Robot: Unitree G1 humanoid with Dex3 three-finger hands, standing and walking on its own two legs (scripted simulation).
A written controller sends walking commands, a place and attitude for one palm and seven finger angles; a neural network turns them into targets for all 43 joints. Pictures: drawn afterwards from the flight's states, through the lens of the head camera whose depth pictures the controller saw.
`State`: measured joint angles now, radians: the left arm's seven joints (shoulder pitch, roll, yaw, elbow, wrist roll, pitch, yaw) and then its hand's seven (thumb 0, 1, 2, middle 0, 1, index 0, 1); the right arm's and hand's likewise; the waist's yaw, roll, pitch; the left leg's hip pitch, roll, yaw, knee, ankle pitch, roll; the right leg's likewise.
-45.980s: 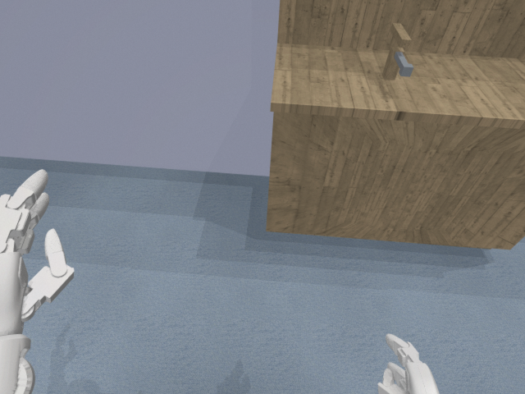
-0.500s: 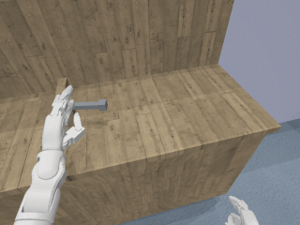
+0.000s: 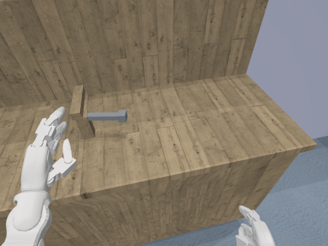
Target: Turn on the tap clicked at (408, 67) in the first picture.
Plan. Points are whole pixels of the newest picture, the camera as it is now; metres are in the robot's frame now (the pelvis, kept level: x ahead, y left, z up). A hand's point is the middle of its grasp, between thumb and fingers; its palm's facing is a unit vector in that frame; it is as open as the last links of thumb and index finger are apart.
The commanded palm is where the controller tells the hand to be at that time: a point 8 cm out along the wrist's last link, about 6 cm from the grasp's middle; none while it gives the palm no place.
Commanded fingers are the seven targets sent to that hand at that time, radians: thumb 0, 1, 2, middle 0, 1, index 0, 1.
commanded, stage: draw the hand back beside the body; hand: left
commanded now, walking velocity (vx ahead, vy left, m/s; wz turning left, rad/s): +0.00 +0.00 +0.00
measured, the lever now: (122, 116) +0.46 +0.19 +0.06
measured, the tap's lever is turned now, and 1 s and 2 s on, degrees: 77 77 77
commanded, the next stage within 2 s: step back with the hand held close in 0.52 s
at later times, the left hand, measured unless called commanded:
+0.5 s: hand (50, 174) +0.19 +0.24 +0.15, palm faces +0.40 -0.85 -0.33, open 7.4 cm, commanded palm +0.15 +0.28 +0.17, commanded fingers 0.00 0.90 0.90 -0.20 -0.30 -0.20 -0.30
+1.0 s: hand (45, 183) +0.18 +0.25 +0.14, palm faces +0.30 -0.86 -0.42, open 7.4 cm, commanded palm +0.13 +0.30 +0.17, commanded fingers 0.00 0.90 0.90 -0.20 -0.30 -0.20 -0.30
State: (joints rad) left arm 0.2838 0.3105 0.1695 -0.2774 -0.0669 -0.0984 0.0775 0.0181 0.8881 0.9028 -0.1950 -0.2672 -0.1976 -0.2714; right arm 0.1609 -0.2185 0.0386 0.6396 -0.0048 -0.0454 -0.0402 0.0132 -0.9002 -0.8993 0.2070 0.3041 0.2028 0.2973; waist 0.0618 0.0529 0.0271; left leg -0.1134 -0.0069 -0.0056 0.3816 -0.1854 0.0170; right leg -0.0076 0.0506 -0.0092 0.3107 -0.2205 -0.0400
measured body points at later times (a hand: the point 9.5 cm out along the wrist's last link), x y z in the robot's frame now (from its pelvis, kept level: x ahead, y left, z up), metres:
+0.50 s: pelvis +0.00 +0.00 +0.00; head -0.02 -0.01 +0.45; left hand +0.17 +0.29 +0.17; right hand +0.20 -0.21 -0.08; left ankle +0.02 +0.11 -0.75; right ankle -0.03 -0.10 -0.75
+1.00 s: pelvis -0.03 +0.02 -0.01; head -0.02 +0.01 +0.44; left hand +0.16 +0.29 +0.17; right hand +0.15 -0.22 -0.08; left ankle +0.02 +0.11 -0.75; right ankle -0.03 -0.10 -0.75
